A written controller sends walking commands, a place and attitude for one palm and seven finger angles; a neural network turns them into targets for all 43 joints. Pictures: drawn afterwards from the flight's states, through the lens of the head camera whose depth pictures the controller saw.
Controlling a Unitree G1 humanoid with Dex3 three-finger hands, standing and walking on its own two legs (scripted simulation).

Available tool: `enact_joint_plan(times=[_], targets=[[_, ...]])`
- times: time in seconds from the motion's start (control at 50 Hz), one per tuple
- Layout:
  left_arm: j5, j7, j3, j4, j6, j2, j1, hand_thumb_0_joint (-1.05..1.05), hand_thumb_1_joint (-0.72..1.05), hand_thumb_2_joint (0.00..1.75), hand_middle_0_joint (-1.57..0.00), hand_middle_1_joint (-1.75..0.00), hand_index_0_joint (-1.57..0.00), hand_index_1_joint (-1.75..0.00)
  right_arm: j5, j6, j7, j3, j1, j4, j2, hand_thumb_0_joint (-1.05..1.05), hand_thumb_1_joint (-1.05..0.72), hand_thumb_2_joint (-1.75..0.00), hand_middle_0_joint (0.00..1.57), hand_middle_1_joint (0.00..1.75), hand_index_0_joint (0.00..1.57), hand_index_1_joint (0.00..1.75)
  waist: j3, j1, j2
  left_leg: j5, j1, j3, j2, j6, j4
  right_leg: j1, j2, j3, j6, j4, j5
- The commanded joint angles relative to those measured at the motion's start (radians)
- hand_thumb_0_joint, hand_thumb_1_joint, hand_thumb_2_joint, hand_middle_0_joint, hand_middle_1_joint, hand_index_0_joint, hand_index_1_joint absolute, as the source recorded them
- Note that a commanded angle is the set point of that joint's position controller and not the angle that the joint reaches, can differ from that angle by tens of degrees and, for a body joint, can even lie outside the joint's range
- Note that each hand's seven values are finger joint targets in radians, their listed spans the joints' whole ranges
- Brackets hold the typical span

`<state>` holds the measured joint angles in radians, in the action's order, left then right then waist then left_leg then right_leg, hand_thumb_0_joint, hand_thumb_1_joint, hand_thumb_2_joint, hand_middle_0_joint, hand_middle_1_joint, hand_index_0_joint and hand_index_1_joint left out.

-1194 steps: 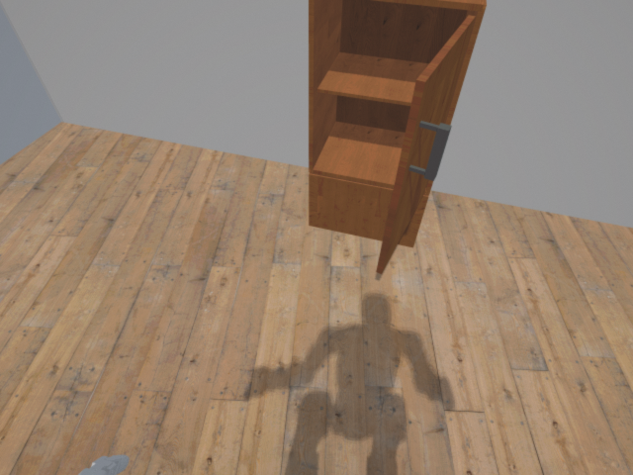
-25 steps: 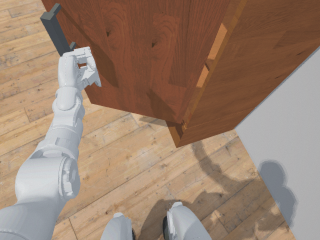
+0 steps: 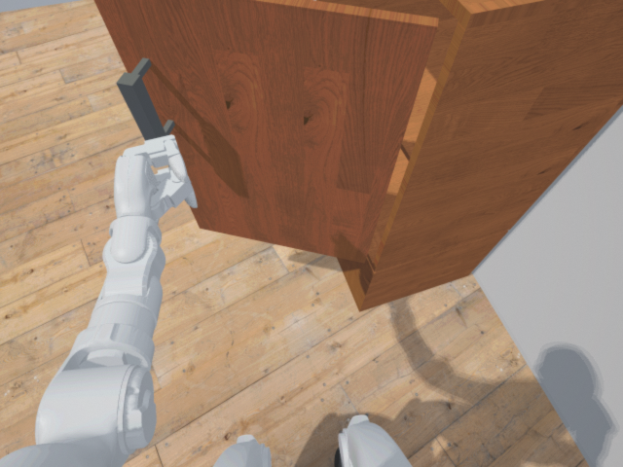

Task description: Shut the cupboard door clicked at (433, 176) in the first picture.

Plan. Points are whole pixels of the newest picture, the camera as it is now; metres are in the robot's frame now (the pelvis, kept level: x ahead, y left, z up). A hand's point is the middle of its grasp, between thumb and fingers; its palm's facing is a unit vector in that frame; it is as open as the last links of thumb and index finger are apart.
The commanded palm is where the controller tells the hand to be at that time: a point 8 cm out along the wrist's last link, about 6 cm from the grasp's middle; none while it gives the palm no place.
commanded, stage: draw the hand back to the body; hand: left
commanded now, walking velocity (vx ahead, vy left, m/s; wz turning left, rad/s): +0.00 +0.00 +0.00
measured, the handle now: (152, 107) +0.64 +0.21 +0.05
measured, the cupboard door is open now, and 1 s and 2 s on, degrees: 58 58 58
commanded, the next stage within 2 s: step back with the hand held close in 1.38 s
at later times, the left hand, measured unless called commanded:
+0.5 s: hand (73, 273) +0.31 +0.20 +0.14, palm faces +0.17 -0.96 -0.21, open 3.1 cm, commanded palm +0.27 +0.25 +0.17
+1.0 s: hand out of the picture +0.20 +0.28 +0.22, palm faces +0.48 -0.78 -0.41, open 6.1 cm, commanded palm +0.15 +0.31 +0.25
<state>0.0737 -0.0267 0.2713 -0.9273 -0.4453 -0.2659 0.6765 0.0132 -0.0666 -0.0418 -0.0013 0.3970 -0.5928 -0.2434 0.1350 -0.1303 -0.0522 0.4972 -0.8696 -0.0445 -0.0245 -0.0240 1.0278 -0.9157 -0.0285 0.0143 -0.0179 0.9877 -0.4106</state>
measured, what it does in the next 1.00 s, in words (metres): rises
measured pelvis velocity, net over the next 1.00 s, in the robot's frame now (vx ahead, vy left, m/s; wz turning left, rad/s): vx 0.03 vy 0.01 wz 0.05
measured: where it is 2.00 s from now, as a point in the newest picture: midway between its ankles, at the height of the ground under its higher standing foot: outside the picture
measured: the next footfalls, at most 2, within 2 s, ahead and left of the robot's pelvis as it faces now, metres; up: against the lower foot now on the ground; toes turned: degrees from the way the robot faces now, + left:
none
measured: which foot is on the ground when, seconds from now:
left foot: down 0.00-1.00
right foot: down 0.00-1.00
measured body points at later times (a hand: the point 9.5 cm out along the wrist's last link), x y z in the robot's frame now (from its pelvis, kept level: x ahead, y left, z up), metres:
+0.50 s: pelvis +0.02 +0.00 +0.06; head +0.01 -0.01 +0.51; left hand +0.30 +0.25 +0.16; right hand +0.21 -0.22 -0.02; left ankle -0.01 +0.10 -0.67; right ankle +0.03 -0.11 -0.67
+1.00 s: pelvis +0.03 +0.01 +0.07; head +0.00 -0.02 +0.52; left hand +0.17 +0.32 +0.25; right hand +0.22 -0.20 -0.02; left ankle -0.01 +0.10 -0.67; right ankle +0.03 -0.11 -0.67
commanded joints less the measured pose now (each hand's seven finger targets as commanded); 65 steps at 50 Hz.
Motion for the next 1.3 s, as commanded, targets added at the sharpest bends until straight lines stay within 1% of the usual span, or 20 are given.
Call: enact_joint_plan(times=[0.0, 0.04, 0.08, 0.1, 0.2, 0.28, 0.3, 0.32, 0.34, 0.4, 0.52, 0.6, 0.7, 0.86, 0.92, 0.98, 1.02, 1.1, 1.22, 1.28], targets=[[0.081, -0.028, 0.006, 0.398, 0.004, -0.173, 0.211, 0.00, 0.90, 0.90, -1.30, -1.50, -1.30, -1.50, -0.041, 0.033, 0.032, 0.062, 0.056, 0.141, -0.157, 0.00, -0.90, -0.90, 0.20, 0.30, 0.20, 0.30, 0.452, 0.042, 0.089, -0.373, 0.252, 0.026, 0.029, -0.009, -0.205, 0.533, -0.011, -0.004, 0.004, -0.188, 0.438], [0.103, -0.039, -0.013, 0.454, 0.030, -0.154, 0.189, 0.00, 0.90, 0.90, -1.30, -1.50, -1.30, -1.50, -0.052, 0.042, 0.047, 0.059, 0.029, 0.135, -0.152, 0.00, -0.90, -0.90, 0.20, 0.30, 0.20, 0.30, 0.355, 0.035, 0.120, -0.313, 0.256, 0.022, 0.028, -0.012, -0.244, 0.533, -0.010, -0.005, 0.010, -0.233, 0.391], [0.113, -0.050, -0.038, 0.507, 0.040, -0.136, 0.161, 0.00, 0.90, 0.90, -1.30, -1.50, -1.30, -1.50, -0.056, 0.057, 0.058, 0.054, 0.004, 0.135, -0.148, 0.00, -0.90, -0.90, 0.20, 0.30, 0.20, 0.30, 0.291, 0.035, 0.106, -0.278, 0.282, 0.023, 0.027, -0.013, -0.276, 0.528, -0.007, -0.004, 0.010, -0.265, 0.345], [0.115, -0.058, -0.051, 0.554, 0.038, -0.132, 0.154, 0.00, 0.90, 0.90, -1.30, -1.50, -1.30, -1.50, -0.059, 0.066, 0.064, 0.051, -0.010, 0.141, -0.148, 0.00, -0.90, -0.90, 0.20, 0.30, 0.20, 0.30, 0.280, 0.043, 0.034, -0.279, 0.315, 0.019, 0.031, -0.013, -0.285, 0.522, -0.004, -0.007, 0.005, -0.274, 0.335], [0.121, -0.109, -0.094, 0.615, 0.077, -0.103, -0.060, 0.00, 0.90, 0.90, -1.27, -1.47, -1.27, -1.47, -0.069, 0.099, 0.069, 0.041, -0.068, 0.147, -0.138, 0.00, -0.90, -0.90, 0.20, 0.30, 0.20, 0.30, 0.217, 0.075, -0.045, -0.294, 0.416, 0.039, 0.025, -0.005, -0.339, 0.513, 0.001, 0.017, -0.010, -0.300, 0.305], [0.167, -0.141, -0.069, 0.750, 0.149, -0.121, -0.200, 0.00, 0.90, 0.90, -1.16, -1.35, -1.16, -1.35, -0.082, 0.116, 0.073, 0.030, -0.142, 0.187, -0.136, 0.00, -0.90, -0.90, 0.20, 0.30, 0.20, 0.30, 0.197, 0.112, 0.011, -0.321, 0.446, 0.049, 0.023, -0.002, -0.388, 0.586, 0.010, 0.027, -0.011, -0.323, 0.328], [0.064, -0.058, -0.110, 0.843, 0.174, -0.178, -0.249, 0.00, 0.90, 0.90, -1.13, -1.32, -1.13, -1.32, -0.077, 0.089, 0.091, 0.040, -0.184, 0.198, -0.112, 0.00, -0.90, -0.90, 0.20, 0.30, 0.20, 0.30, 0.223, 0.130, 0.015, -0.352, 0.507, 0.042, 0.032, -0.003, -0.427, 0.650, 0.033, -0.017, -0.017, -0.371, 0.320], [0.054, -0.014, -0.130, 0.899, 0.201, -0.139, -0.267, 0.00, 0.90, 0.90, -1.11, -1.29, -1.11, -1.29, -0.075, 0.081, 0.104, 0.031, -0.213, 0.214, -0.097, 0.00, -0.90, -0.90, 0.20, 0.30, 0.20, 0.30, 0.174, 0.117, 0.031, -0.341, 0.518, 0.039, 0.029, -0.004, -0.451, 0.647, 0.034, -0.014, -0.008, -0.402, 0.312], [0.053, 0.011, -0.119, 0.911, 0.228, -0.139, -0.317, 0.00, 0.90, 0.90, -1.08, -1.26, -1.08, -1.26, -0.072, 0.082, 0.112, 0.030, -0.224, 0.214, -0.101, 0.00, -0.90, -0.90, 0.20, 0.30, 0.20, 0.30, 0.125, 0.119, 0.076, -0.322, 0.506, 0.044, 0.026, -0.004, -0.466, 0.655, 0.038, -0.009, -0.004, -0.416, 0.295], [0.031, 0.064, -0.077, 0.995, 0.277, -0.195, -0.350, 0.00, 0.90, 0.90, -1.00, -1.17, -1.00, -1.17, -0.069, 0.074, 0.137, 0.019, -0.258, 0.200, -0.100, 0.00, -0.90, -0.90, 0.20, 0.30, 0.20, 0.30, 0.075, 0.127, 0.082, -0.326, 0.550, 0.042, 0.022, -0.013, -0.509, 0.705, 0.040, -0.013, -0.003, -0.470, 0.290], [0.006, 0.106, -0.085, 1.155, 0.327, -0.177, -0.451, 0.00, 0.90, 0.90, -0.83, -0.99, -0.83, -0.99, -0.058, 0.101, 0.147, -0.008, -0.287, 0.183, -0.081, 0.00, -0.90, -0.90, 0.20, 0.30, 0.20, 0.30, 0.048, 0.135, -0.045, -0.415, 0.700, 0.053, 0.019, -0.006, -0.588, 0.770, 0.039, 0.005, -0.010, -0.536, 0.351], [0.008, 0.112, -0.072, 1.219, 0.354, -0.164, -0.649, 0.00, 0.90, 0.90, -0.72, -0.87, -0.72, -0.87, -0.047, 0.120, 0.135, -0.014, -0.292, 0.176, -0.082, 0.00, -0.90, -0.90, 0.20, 0.30, 0.20, 0.30, 0.014, 0.152, -0.017, -0.497, 0.727, 0.061, 0.011, 0.003, -0.628, 0.828, 0.036, 0.018, -0.011, -0.568, 0.400], [0.008, 0.116, 0.009, 1.303, 0.367, -0.208, -0.781, 0.00, 0.90, 0.90, -0.58, -0.72, -0.58, -0.72, -0.036, 0.125, 0.125, -0.012, -0.311, 0.169, -0.086, 0.00, -0.90, -0.90, 0.20, 0.30, 0.20, 0.30, -0.040, 0.166, 0.039, -0.522, 0.724, 0.060, 0.009, 0.005, -0.656, 0.861, 0.035, 0.022, -0.007, -0.598, 0.423], [0.008, 0.134, 0.141, 1.487, 0.348, -0.275, -0.937, 0.00, 0.90, 0.90, -0.36, -0.48, -0.36, -0.48, -0.029, 0.160, 0.120, -0.004, -0.329, 0.159, -0.070, 0.00, -0.90, -0.90, 0.20, 0.30, 0.20, 0.30, -0.016, 0.188, -0.029, -0.537, 0.746, 0.055, 0.014, 0.007, -0.664, 0.896, 0.040, 0.022, -0.002, -0.607, 0.421], [0.012, 0.139, 0.178, 1.509, 0.345, -0.286, -1.017, 0.00, 0.90, 0.90, -0.28, -0.39, -0.28, -0.39, -0.032, 0.173, 0.120, 0.000, -0.329, 0.155, -0.072, 0.00, -0.90, -0.90, 0.20, 0.30, 0.20, 0.30, -0.045, 0.194, -0.008, -0.526, 0.732, 0.053, 0.013, 0.007, -0.667, 0.893, 0.038, 0.021, -0.001, -0.612, 0.410], [0.009, 0.145, 0.220, 1.533, 0.334, -0.301, -1.069, 0.00, 0.90, 0.90, -0.20, -0.30, -0.20, -0.30, -0.035, 0.186, 0.120, 0.006, -0.328, 0.146, -0.073, 0.00, -0.90, -0.90, 0.20, 0.30, 0.20, 0.30, -0.078, 0.197, -0.032, -0.497, 0.722, 0.051, 0.011, 0.010, -0.672, 0.870, 0.034, 0.023, -0.001, -0.618, 0.373], [0.006, 0.142, 0.168, 1.503, 0.335, -0.254, -1.049, 0.00, 0.90, 0.90, -0.20, -0.30, -0.20, -0.30, -0.035, 0.193, 0.121, 0.009, -0.320, 0.136, -0.082, 0.00, -0.90, -0.90, 0.20, 0.30, 0.20, 0.30, -0.116, 0.181, -0.003, -0.463, 0.722, 0.049, 0.010, 0.005, -0.678, 0.837, 0.037, 0.023, 0.003, -0.627, 0.340], [-0.001, 0.147, 0.150, 1.438, 0.340, -0.244, -1.004, 0.00, 0.90, 0.90, -0.20, -0.30, -0.20, -0.30, -0.035, 0.198, 0.127, 0.017, -0.312, 0.120, -0.098, 0.00, -0.90, -0.90, 0.20, 0.30, 0.20, 0.30, -0.174, 0.171, 0.042, -0.380, 0.713, 0.054, 0.010, -0.003, -0.690, 0.788, 0.036, 0.021, 0.007, -0.649, 0.254], [-0.005, 0.158, 0.189, 1.548, 0.314, -0.293, -0.989, 0.00, 0.90, 0.90, -0.20, -0.30, -0.20, -0.30, -0.030, 0.220, 0.133, 0.012, -0.321, 0.130, -0.085, 0.00, -0.90, -0.90, 0.20, 0.30, 0.20, 0.30, -0.046, 0.194, -0.037, -0.416, 0.740, 0.055, 0.021, -0.004, -0.684, 0.870, 0.043, 0.013, 0.000, -0.624, 0.292], [-0.006, 0.161, 0.205, 1.543, 0.313, -0.300, -1.020, 0.00, 0.90, 0.90, -0.20, -0.30, -0.20, -0.30, -0.028, 0.230, 0.132, 0.009, -0.324, 0.126, -0.076, 0.00, -0.90, -0.90, 0.20, 0.30, 0.20, 0.30, -0.069, 0.199, -0.042, -0.439, 0.731, 0.050, 0.021, 0.001, -0.681, 0.866, 0.038, 0.016, 0.000, -0.624, 0.321]])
